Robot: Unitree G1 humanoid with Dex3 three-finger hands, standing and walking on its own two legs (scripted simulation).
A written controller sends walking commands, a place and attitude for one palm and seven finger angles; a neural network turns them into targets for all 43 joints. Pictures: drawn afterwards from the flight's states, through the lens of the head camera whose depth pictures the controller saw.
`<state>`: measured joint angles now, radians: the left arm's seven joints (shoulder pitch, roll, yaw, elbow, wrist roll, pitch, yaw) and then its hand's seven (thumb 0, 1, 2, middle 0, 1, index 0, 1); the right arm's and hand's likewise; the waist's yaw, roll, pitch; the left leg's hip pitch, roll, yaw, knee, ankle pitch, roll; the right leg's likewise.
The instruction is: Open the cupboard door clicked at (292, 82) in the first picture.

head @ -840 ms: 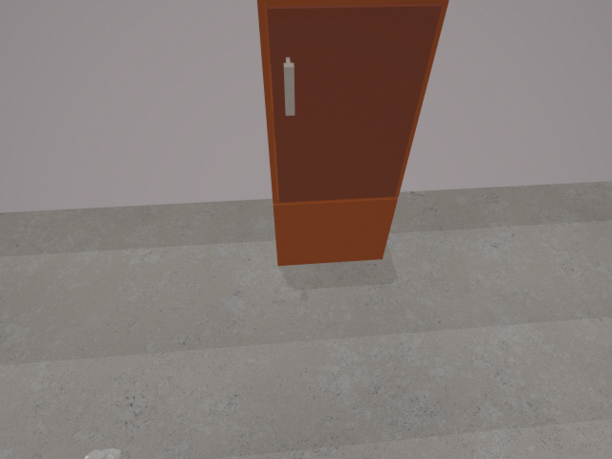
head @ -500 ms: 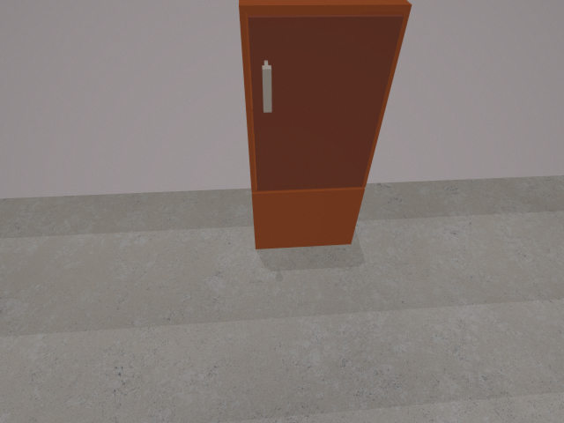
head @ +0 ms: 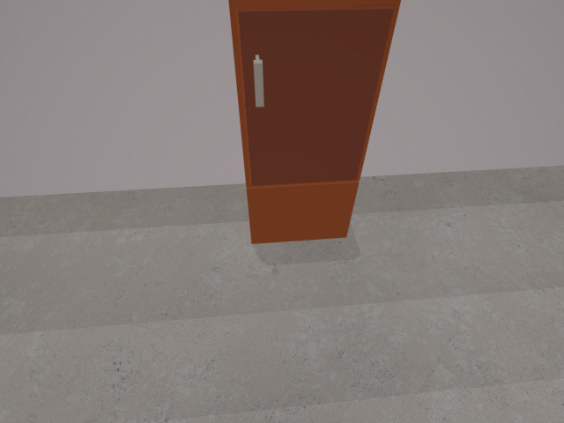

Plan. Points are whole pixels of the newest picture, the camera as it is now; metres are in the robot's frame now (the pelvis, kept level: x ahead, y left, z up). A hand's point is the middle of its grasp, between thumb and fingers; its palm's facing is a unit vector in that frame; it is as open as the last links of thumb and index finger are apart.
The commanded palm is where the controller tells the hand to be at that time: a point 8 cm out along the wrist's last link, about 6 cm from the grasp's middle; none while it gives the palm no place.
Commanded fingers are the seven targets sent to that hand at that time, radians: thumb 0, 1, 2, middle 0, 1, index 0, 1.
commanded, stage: look at it before walking up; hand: left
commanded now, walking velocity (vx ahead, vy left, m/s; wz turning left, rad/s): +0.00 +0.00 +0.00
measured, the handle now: (258, 80) +0.97 +0.12 +0.03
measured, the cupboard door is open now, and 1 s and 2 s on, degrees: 0 0 0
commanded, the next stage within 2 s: turn to face it in 0.60 s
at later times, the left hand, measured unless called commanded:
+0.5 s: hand out of the picture +0.08 +0.25 -0.15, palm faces -0.04 -0.94 -0.33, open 7.4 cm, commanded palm none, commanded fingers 0.00 0.90 0.90 -0.20 -0.30 -0.20 -0.30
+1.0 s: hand out of the picture +0.07 +0.25 -0.16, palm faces +0.02 -0.94 -0.33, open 7.4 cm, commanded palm none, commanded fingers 0.00 0.90 0.90 -0.20 -0.30 -0.20 -0.30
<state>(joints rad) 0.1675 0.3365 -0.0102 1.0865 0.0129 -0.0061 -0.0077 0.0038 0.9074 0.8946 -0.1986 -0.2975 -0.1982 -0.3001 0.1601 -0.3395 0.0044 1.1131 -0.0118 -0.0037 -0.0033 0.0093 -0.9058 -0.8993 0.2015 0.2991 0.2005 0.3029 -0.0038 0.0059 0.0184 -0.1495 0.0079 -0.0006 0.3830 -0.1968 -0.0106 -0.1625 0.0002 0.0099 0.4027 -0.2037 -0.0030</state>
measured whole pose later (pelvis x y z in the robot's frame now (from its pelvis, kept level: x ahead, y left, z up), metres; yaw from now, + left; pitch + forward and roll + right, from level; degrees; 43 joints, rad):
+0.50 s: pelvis +0.00 +0.00 +0.00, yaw +0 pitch -2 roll +0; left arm 0.15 0.34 -0.01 1.08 0.01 -0.01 -0.01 0.00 0.91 0.89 -0.20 -0.30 -0.20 -0.30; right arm 0.13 -0.34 0.01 1.11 -0.01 -0.01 0.00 0.01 -0.91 -0.90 0.20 0.30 0.20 0.30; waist 0.00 0.00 0.02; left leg -0.14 0.01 0.00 0.37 -0.19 -0.01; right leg -0.15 0.00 0.01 0.38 -0.20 0.00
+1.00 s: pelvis +0.01 +0.00 +0.00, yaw +2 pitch -2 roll +0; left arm 0.15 0.32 0.00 1.05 0.01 0.01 0.01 0.00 0.91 0.89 -0.20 -0.30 -0.20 -0.30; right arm 0.14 -0.31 0.01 1.08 -0.01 0.01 -0.01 0.01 -0.91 -0.90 0.20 0.30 0.20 0.30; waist 0.00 0.00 0.03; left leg -0.18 -0.01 -0.04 0.43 -0.22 -0.01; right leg -0.18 -0.02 -0.02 0.45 -0.24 0.01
